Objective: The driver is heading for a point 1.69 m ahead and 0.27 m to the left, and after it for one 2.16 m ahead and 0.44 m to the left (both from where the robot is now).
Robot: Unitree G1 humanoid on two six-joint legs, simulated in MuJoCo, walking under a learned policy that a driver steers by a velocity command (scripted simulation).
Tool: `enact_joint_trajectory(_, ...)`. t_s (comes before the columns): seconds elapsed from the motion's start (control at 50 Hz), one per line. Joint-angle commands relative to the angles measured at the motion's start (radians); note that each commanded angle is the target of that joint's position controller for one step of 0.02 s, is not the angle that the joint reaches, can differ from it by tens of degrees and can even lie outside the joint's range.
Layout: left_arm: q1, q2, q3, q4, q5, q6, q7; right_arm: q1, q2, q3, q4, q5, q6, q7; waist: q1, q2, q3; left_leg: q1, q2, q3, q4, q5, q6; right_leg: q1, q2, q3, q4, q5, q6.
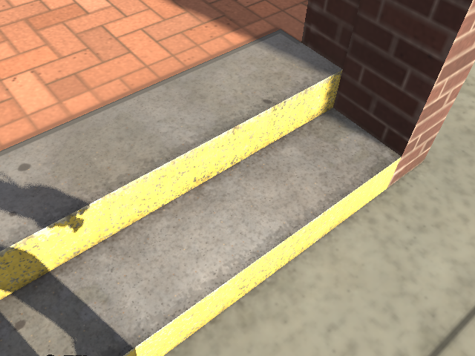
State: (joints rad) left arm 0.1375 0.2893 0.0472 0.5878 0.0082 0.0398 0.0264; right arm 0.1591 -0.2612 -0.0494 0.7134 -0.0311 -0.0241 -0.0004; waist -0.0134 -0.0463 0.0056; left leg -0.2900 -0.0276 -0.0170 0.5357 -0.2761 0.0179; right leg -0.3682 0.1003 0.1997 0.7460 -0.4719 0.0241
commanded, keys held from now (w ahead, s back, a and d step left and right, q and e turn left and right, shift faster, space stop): shift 1.00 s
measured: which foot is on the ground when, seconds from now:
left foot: down 0.00-1.00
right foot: up 0.00-0.18, down 0.20-1.00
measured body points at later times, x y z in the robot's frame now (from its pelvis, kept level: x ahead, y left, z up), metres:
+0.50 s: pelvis +0.00 -0.02 +0.00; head +0.01 -0.03 +0.45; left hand +0.13 +0.23 -0.11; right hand +0.12 -0.29 -0.11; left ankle +0.01 +0.12 -0.73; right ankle -0.03 -0.15 -0.73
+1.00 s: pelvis +0.00 -0.02 +0.00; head +0.01 -0.02 +0.45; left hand +0.08 +0.24 -0.13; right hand +0.07 -0.28 -0.14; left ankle +0.01 +0.12 -0.73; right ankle -0.03 -0.15 -0.73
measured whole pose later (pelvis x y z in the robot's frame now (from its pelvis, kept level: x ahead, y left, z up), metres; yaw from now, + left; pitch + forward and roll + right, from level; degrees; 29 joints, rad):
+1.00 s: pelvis +0.00 -0.02 +0.00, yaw -1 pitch -2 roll +0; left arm 0.26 0.23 0.04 0.87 0.01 0.02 0.04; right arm 0.19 -0.25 -0.01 0.98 0.00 -0.01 -0.03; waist -0.01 0.00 0.04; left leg -0.22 0.03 -0.02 0.54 -0.29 -0.03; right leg -0.17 0.02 0.08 0.53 -0.33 0.01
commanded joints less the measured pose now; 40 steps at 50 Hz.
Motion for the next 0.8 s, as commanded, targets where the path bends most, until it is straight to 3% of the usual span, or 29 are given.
enact_joint_trajectory(0.02,0.009,0.156,0.064,-0.051,-0.005,-0.004,0.013,-0.03,-0.154,-0.032,-0.066,0.014,-0.017,-0.013,0.009,0.199,-0.069,0.145,0.328,-0.336,-0.192,0.433,0.24,-0.108,-0.048,-0.016,0.25,-0.111,0.067)
enact_joint_trajectory(0.06,0.034,0.096,0.049,-0.031,-0.005,0.005,0.007,-0.06,-0.145,-0.027,-0.061,0.025,-0.01,-0.018,0.028,0.176,-0.058,0.133,0.272,-0.246,-0.176,0.427,0.196,-0.081,-0.072,-0.038,0.206,-0.063,0.087)
enact_joint_trajectory(0.1,0.03,0.033,0.026,-0.019,-0.007,0.001,0.0,-0.07,-0.124,-0.022,-0.055,0.021,0.005,-0.016,0.02,0.208,-0.067,0.132,0.21,-0.16,-0.154,0.453,0.167,-0.001,-0.089,-0.109,0.026,-0.018,0.092)
enact_joint_trajectory(0.14,0.035,0.029,0.025,-0.001,-0.014,-0.004,-0.004,-0.037,-0.125,-0.02,-0.042,0.024,0.018,-0.014,0.007,0.23,-0.09,0.155,0.195,-0.144,-0.127,0.46,0.165,0.085,-0.084,-0.15,-0.169,0.106,0.084)
enact_joint_trajectory(0.18,0.065,0.049,0.03,0.026,-0.007,-0.005,-0.008,-0.003,-0.117,-0.012,-0.029,0.035,0.015,-0.01,0.016,0.208,-0.091,0.125,0.177,-0.137,-0.113,0.397,0.123,0.215,-0.078,-0.159,-0.387,0.321,0.051)
enact_joint_trajectory(0.2,0.058,0.092,0.036,0.013,0.002,-0.004,-0.004,0.02,-0.109,-0.006,-0.024,0.029,0.002,-0.006,0.004,0.155,-0.097,0.08,0.168,-0.137,-0.108,0.31,0.073,0.277,-0.13,-0.094,-0.383,0.418,0.022)
enact_joint_trajectory(0.22,0.057,0.158,0.048,0.008,0.007,-0.001,0.003,0.041,-0.109,-0.002,-0.032,0.009,-0.014,0.007,-0.036,0.027,-0.107,0.036,0.121,-0.087,-0.08,0.224,0.029,0.306,-0.194,-0.033,-0.308,0.577,-0.024)
enact_joint_trajectory(0.24,0.05,0.132,0.046,0.029,0.01,-0.001,-0.005,0.029,-0.089,0.004,-0.027,0.005,-0.022,0.011,-0.035,-0.061,-0.112,0.086,0.07,-0.019,-0.085,0.11,-0.015,0.22,-0.179,-0.04,-0.294,0.412,-0.064)
enact_joint_trajectory(0.26,0.043,0.089,0.037,0.021,0.011,-0.006,-0.014,-0.022,-0.111,0.003,-0.025,0.004,-0.022,0.011,-0.004,-0.022,-0.076,0.096,0.062,-0.008,-0.059,0.097,-0.037,0.176,-0.164,-0.039,-0.313,0.339,-0.068)
enact_joint_trajectory(0.28,0.049,0.073,0.031,0.031,0.017,-0.011,-0.014,-0.041,-0.105,0.003,-0.025,0.007,-0.018,0.009,-0.001,-0.009,-0.063,0.097,0.063,-0.005,-0.052,0.107,-0.037,0.154,-0.163,-0.038,-0.325,0.315,-0.06)
enact_joint_trajectory(0.32,0.058,0.08,0.029,0.041,0.013,-0.022,-0.012,-0.03,-0.1,0.007,-0.018,0.013,-0.004,0.002,-0.003,-0.015,-0.024,0.084,0.065,-0.009,-0.048,0.135,-0.031,0.136,-0.151,-0.046,-0.32,0.34,-0.046)
enact_joint_trajectory(0.42,0.089,0.065,0.019,0.059,0.011,-0.027,-0.003,-0.012,-0.094,0.01,0.014,0.017,0.0,-0.006,0.0,-0.002,-0.004,0.082,0.065,-0.009,-0.047,0.135,-0.037,0.127,-0.14,-0.052,-0.31,0.343,-0.04)
enact_joint_trajectory(0.56,0.105,0.054,0.014,0.087,0.007,-0.029,0.003,0.001,-0.101,0.011,0.068,0.021,0.001,-0.014,0.004,0.031,-0.005,0.084,0.067,-0.009,-0.051,0.152,-0.047,0.147,-0.126,-0.065,-0.298,0.377,-0.039)
enact_joint_trajectory(0.8,0.126,0.043,0.014,0.166,0.003,-0.027,0.01,0.022,-0.105,0.016,0.168,0.027,0.002,-0.025,0.004,0.038,0.003,0.087,0.065,-0.005,-0.062,0.157,-0.046,0.166,-0.108,-0.09,-0.296,0.404,-0.031)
